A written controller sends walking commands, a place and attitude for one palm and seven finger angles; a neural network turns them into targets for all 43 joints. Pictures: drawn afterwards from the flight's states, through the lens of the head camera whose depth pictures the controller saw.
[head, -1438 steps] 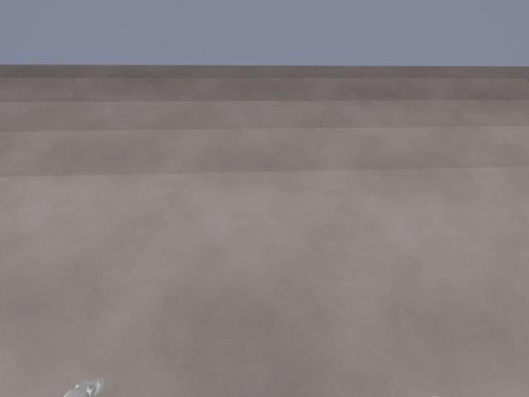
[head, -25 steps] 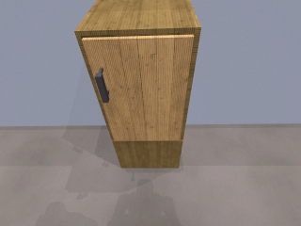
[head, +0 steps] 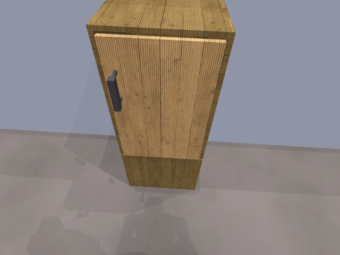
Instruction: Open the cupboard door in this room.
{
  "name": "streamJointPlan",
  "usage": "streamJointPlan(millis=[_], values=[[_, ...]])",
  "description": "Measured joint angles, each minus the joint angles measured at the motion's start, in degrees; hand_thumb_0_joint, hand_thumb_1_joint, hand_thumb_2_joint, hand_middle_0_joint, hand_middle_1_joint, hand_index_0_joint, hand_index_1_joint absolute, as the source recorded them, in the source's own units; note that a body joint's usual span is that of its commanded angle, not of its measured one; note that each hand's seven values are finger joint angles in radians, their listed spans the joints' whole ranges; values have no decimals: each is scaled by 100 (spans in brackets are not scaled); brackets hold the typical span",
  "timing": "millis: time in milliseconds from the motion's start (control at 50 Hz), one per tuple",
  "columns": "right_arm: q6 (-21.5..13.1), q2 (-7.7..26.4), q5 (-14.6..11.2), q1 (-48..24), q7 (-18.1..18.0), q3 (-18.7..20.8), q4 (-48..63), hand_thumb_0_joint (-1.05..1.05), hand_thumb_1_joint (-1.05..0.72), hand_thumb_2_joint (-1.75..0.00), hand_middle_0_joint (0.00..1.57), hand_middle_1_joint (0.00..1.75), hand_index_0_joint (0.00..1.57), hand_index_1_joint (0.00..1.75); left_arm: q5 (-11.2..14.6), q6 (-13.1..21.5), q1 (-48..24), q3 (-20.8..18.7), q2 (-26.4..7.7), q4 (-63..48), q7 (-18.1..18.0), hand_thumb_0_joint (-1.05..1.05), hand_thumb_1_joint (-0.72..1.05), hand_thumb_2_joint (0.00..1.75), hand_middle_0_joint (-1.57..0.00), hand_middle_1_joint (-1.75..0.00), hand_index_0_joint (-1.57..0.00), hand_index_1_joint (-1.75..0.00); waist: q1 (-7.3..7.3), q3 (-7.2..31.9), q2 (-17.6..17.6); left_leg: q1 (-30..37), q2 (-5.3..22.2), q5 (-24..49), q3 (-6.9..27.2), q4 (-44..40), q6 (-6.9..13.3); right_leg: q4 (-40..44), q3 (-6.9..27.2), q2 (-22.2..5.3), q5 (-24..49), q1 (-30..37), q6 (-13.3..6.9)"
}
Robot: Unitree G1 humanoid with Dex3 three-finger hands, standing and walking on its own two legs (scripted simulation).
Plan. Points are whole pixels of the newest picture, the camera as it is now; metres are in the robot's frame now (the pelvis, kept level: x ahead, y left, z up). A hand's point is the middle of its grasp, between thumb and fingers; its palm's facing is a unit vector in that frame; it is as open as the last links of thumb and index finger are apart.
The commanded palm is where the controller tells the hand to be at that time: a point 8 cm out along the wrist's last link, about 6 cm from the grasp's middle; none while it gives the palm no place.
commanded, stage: come to a stop and stand still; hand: left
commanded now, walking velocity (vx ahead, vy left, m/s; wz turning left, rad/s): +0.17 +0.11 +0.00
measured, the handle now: (116, 90) +0.59 +0.22 +0.04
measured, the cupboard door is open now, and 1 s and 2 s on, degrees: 0 0 0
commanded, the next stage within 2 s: look again from close up in 1.06 s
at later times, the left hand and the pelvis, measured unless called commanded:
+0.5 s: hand out of the picture +0.12 +0.19 -0.17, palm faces +0.03 -0.97 -0.24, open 7.3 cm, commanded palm none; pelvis +0.05 +0.01 +0.00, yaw +1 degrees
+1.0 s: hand out of the picture +0.07 +0.25 -0.16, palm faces +0.00 -0.97 -0.26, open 7.4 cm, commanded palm none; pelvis +0.04 +0.06 +0.00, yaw -1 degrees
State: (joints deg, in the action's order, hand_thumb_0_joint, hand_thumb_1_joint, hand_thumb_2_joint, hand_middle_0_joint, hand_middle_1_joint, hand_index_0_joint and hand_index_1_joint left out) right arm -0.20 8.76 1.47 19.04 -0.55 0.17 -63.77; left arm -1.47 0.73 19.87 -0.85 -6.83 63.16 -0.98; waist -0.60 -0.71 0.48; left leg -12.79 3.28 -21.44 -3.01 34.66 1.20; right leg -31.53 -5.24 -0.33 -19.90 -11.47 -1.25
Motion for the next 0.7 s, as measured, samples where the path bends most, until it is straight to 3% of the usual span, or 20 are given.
streamJointPlan(millis=[60,120,160,200,240,280,300,380,440,480,560,600,640,700], values=[[-66,-46,2,40,3,9,25,1,-91,-90,19,30,20,30,-13,-11,87,-66,-55,-1,7,0,90,90,-20,-30,-20,-30,-23,10,-162,89,-79,-92,-55,-48,-147,-128,47,-99,-151,-6,61],[-234,-81,25,112,-33,-1,108,1,-91,-90,19,30,20,30,-23,-71,90,-100,-99,29,19,0,90,90,-20,-30,-20,-30,-27,-12,-253,176,-179,-190,-197,-89,-67,-759,102,-190,-585,-249,-48],[-314,-105,41,166,-91,-7,148,1,-91,-90,19,30,20,30,-23,-104,-2,-100,-112,38,9,0,91,90,-20,-30,-20,-30,39,-62,-191,270,-191,-215,-256,-186,0,-1586,88,-147,-1072,-599,-103],[-337,-152,57,223,-137,-31,147,1,-91,-90,19,30,20,30,2,-101,-192,-114,-135,-1,-5,0,91,90,-20,-30,-20,-30,135,-154,-120,388,-220,-161,-239,-360,-2,-1890,30,-135,-1169,-845,-107],[-303,-203,48,263,-166,-68,100,1,-91,-90,19,30,20,30,21,-75,-428,-135,-162,-98,-32,1,91,90,-20,-30,-20,-30,176,-260,-62,509,-259,-109,-209,-522,-29,-1464,-28,-149,-747,-891,-65],[-249,-258,1,286,-180,-85,25,1,-91,-90,20,30,20,30,39,-5,-613,-155,-246,-219,-55,1,92,90,-20,-30,-20,-30,153,-345,-54,580,-312,-145,-211,-523,-78,-563,-50,-169,313,-742,-24],[-217,-269,-31,285,-179,-79,-12,1,-91,-90,20,30,20,30,46,53,-685,-161,-276,-264,-64,1,92,90,-20,-30,-20,-30,138,-369,-28,570,-312,-210,-203,-419,-103,-424,-57,-166,467,-673,-52],[-31,-245,-130,106,-198,45,-48,1,-91,-90,20,30,21,30,43,143,-900,-114,-298,-362,-123,1,92,90,-20,-30,-20,-30,221,-333,107,164,-262,-669,-63,466,-133,-500,-199,-171,4,-604,-196],[76,-235,-140,-202,-185,109,33,1,-91,-90,20,30,20,30,-8,101,-1027,-103,-280,-457,-188,0,92,90,-20,-30,-20,-30,169,-374,-2,-238,-268,-1050,19,1135,-155,-373,-216,-211,65,-536,-211],[89,-202,-118,-422,-184,144,123,1,-91,-90,20,30,20,30,-20,40,-1065,-98,-244,-506,-195,0,91,90,-20,-30,-20,-30,130,-413,-82,-344,-244,-840,12,963,-190,-302,-193,-219,136,-506,-191],[15,-15,-74,-620,-162,222,279,2,-94,-90,20,30,20,30,29,-101,-1000,-150,-257,-569,-183,0,93,90,-20,-30,-20,-30,90,-403,-177,-113,-183,335,-110,-145,-202,-569,-139,-210,35,-575,-85],[-10,-20,-27,-632,-146,218,337,2,-94,-90,20,30,20,30,49,-215,-950,-186,-326,-551,-177,0,93,90,-20,-30,-20,-30,48,-343,-324,-83,-231,268,-191,-114,-144,-681,-36,-248,-133,-592,-14],[66,67,-61,-644,-98,227,488,2,-93,-90,20,30,20,30,63,-187,-824,-111,-324,-566,-210,0,93,90,-20,-30,-20,-30,5,-240,-214,-264,-114,135,-184,180,-116,-509,-23,-126,226,-592,-2],[166,177,-55,-719,-23,264,775,2,-92,-90,19,30,20,30,-3,-80,-619,-4,-312,-580,-162,0,92,90,-20,-30,-20,-30,59,-177,-42,-496,-70,-245,-31,584,-122,-451,-54,-24,194,-609,-13]])
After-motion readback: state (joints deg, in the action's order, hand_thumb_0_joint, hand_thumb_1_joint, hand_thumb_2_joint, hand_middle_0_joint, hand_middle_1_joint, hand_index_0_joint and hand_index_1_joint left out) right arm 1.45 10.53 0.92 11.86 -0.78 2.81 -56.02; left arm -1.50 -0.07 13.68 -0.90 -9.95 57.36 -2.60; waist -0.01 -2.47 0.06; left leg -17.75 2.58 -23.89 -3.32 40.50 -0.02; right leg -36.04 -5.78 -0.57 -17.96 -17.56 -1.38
